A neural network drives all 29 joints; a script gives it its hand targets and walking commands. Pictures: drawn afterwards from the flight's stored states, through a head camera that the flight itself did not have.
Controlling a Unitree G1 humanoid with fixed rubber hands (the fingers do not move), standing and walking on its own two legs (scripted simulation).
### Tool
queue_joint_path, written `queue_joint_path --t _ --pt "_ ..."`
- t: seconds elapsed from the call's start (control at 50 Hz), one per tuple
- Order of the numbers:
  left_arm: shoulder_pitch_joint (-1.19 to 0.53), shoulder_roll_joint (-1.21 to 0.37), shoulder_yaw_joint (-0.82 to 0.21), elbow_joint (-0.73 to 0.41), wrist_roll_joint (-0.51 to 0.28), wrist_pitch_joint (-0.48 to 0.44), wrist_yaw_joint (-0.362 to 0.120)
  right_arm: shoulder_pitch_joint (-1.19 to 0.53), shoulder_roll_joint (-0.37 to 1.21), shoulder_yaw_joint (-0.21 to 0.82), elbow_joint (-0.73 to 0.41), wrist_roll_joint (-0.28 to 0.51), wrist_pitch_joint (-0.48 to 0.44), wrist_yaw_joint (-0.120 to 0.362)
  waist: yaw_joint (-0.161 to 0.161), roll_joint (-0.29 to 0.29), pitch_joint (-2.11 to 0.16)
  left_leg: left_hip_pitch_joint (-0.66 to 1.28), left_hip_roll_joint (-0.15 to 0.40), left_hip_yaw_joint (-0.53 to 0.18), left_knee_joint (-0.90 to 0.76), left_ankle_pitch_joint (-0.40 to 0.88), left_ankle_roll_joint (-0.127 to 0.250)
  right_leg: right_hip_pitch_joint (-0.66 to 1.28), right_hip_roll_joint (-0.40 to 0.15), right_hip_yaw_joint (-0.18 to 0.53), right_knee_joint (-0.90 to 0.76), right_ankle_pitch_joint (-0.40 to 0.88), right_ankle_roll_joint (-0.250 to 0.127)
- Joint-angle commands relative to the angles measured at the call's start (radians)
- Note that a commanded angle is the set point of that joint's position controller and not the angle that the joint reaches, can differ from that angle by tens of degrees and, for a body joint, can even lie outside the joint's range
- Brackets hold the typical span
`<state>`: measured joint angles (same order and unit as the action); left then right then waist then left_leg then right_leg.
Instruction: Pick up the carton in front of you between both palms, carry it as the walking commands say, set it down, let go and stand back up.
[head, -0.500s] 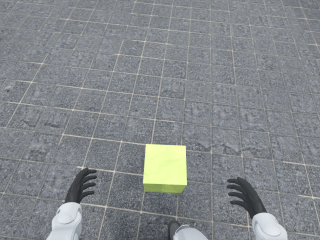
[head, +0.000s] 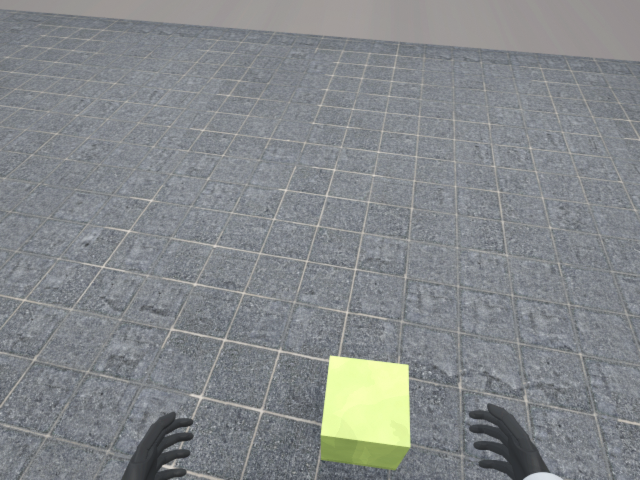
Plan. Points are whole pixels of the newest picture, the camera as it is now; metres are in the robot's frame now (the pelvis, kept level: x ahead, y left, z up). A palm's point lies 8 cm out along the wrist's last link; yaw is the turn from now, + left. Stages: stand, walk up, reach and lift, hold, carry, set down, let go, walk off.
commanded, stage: let go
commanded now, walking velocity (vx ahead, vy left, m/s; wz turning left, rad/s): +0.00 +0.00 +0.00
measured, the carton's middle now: (363, 414) +0.41 -0.11 -0.65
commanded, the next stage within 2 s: stand in 0.16 s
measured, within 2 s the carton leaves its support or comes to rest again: neither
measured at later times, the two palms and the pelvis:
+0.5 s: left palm out of the picture +0.13 +0.28 -0.08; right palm out of the picture +0.13 -0.30 -0.10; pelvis +0.00 -0.02 -0.01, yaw +1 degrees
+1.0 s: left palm out of the picture +0.11 +0.27 -0.09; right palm out of the picture +0.12 -0.32 -0.10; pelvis +0.00 -0.03 +0.00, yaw +1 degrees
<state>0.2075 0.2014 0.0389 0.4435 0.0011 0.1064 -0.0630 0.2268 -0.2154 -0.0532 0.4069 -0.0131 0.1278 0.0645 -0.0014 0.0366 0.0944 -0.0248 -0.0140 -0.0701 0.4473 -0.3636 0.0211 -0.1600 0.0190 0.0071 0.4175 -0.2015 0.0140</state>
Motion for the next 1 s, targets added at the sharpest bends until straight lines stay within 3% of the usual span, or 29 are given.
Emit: queue_joint_path --t 0.0,0.06,0.14,0.16,0.2,0.24,0.32,0.44,0.52,0.76,0.98 --pt "0.015 0.097 0.025 -0.056 0.002 -0.052 0.049 0.005 -0.140 -0.042 -0.116 -0.009 0.045 -0.046 -0.001 0.046 -0.169 -0.198 0.004 0.017 -0.037 0.609 -0.063 0.224 0.069 -0.009 0.078 0.331 -0.004" --pt "-0.004 0.087 0.008 -0.064 -0.005 -0.059 0.059 0.014 -0.125 -0.027 -0.108 -0.001 0.048 -0.052 0.000 0.057 -0.165 -0.227 0.002 0.013 -0.034 0.607 -0.067 0.208 0.068 -0.002 0.084 0.339 -0.005" --pt "-0.017 0.085 0.003 -0.051 -0.012 -0.060 0.057 0.003 -0.116 -0.020 -0.105 0.002 0.049 -0.060 -0.007 0.027 -0.137 -0.257 -0.001 0.020 -0.041 0.546 -0.056 0.187 0.061 0.002 0.079 0.340 -0.003" --pt "-0.005 0.221 0.057 0.094 0.047 -0.066 0.075 -0.047 -0.219 -0.041 0.011 -0.028 -0.003 -0.086 0.023 0.074 -0.117 -0.281 0.032 0.021 -0.002 0.317 -0.074 0.048 -0.054 0.016 0.079 0.233 0.000" --pt "-0.039 0.241 0.057 0.113 0.064 -0.077 0.079 -0.013 -0.216 -0.044 0.037 -0.039 -0.045 -0.091 -0.008 0.016 -0.101 -0.244 0.033 -0.018 -0.025 0.094 -0.049 -0.016 -0.063 0.045 0.054 0.046 -0.012" --pt "-0.053 0.221 0.050 0.122 0.060 -0.091 0.075 -0.029 -0.213 -0.037 0.053 -0.040 -0.075 -0.084 0.003 -0.019 -0.101 -0.268 0.044 -0.043 -0.024 0.013 -0.030 -0.038 -0.063 0.059 0.044 -0.044 -0.020" --pt "-0.079 0.227 0.049 0.168 0.051 -0.108 0.066 -0.035 -0.230 -0.032 0.097 -0.036 -0.112 -0.072 0.002 -0.045 -0.096 -0.274 0.056 -0.066 -0.025 0.035 -0.020 -0.057 -0.065 0.063 0.051 -0.055 -0.027" --pt "-0.061 0.252 0.051 0.218 0.041 -0.118 0.066 -0.009 -0.255 -0.031 0.147 -0.031 -0.127 -0.076 0.004 -0.043 -0.157 -0.203 0.063 -0.058 0.015 0.291 -0.028 -0.007 -0.086 0.070 0.091 0.201 -0.046" --pt "-0.056 0.271 0.053 0.249 0.040 -0.118 0.073 0.003 -0.264 -0.025 0.180 -0.028 -0.127 -0.085 0.003 -0.048 -0.178 -0.181 0.065 -0.053 0.024 0.359 -0.029 0.026 -0.097 0.080 0.093 0.276 -0.055" --pt "-0.072 0.282 0.049 0.325 0.033 -0.119 0.081 -0.004 -0.278 -0.011 0.255 -0.027 -0.135 -0.098 0.009 -0.024 -0.151 -0.174 0.074 -0.057 -0.008 0.344 -0.032 0.049 -0.111 0.094 0.064 0.282 -0.056" --pt "-0.099 0.292 0.044 0.380 0.027 -0.120 0.077 -0.013 -0.294 -0.006 0.309 -0.027 -0.143 -0.098 0.013 -0.034 -0.118 -0.176 0.083 -0.071 -0.061 0.265 -0.025 0.052 -0.113 0.103 0.019 0.200 -0.052"
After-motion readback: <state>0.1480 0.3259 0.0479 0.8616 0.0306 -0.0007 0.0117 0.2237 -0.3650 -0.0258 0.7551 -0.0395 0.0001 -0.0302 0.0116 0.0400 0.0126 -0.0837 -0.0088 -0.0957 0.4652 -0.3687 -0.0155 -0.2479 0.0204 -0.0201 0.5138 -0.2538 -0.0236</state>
